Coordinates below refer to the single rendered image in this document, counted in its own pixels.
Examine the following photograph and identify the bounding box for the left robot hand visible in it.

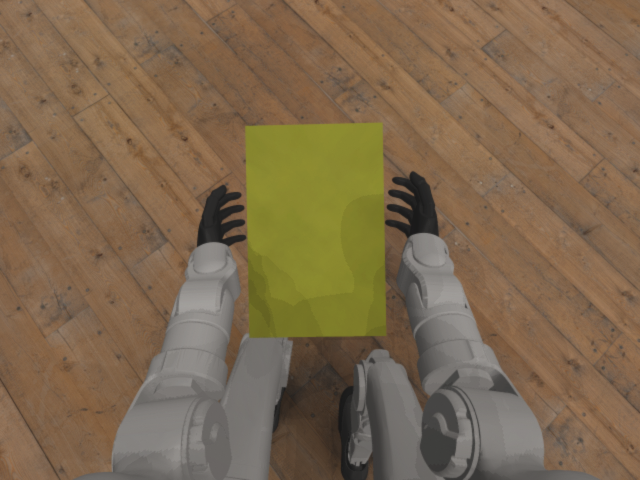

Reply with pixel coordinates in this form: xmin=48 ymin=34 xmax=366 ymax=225
xmin=197 ymin=185 xmax=246 ymax=247

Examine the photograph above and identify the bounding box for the carton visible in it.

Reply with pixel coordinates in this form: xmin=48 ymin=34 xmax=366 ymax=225
xmin=245 ymin=123 xmax=386 ymax=338

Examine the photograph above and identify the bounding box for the robot left upper arm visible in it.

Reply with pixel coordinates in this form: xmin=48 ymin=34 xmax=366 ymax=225
xmin=73 ymin=395 xmax=232 ymax=480

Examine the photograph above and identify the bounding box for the robot right upper arm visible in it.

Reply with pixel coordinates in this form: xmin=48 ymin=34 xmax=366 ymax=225
xmin=420 ymin=385 xmax=601 ymax=480

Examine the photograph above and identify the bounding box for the robot right shin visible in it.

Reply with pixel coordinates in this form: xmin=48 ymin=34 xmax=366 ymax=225
xmin=348 ymin=349 xmax=408 ymax=464

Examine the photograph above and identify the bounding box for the robot left forearm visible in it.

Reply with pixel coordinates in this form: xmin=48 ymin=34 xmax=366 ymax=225
xmin=111 ymin=242 xmax=241 ymax=472

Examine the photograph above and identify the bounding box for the right robot hand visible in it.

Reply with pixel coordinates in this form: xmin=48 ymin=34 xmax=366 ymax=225
xmin=385 ymin=171 xmax=439 ymax=238

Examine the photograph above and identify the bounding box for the robot right forearm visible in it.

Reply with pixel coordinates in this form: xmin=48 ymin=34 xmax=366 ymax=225
xmin=396 ymin=233 xmax=544 ymax=446

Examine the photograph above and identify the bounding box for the robot right foot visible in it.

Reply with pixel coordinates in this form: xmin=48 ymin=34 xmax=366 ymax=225
xmin=338 ymin=386 xmax=368 ymax=480

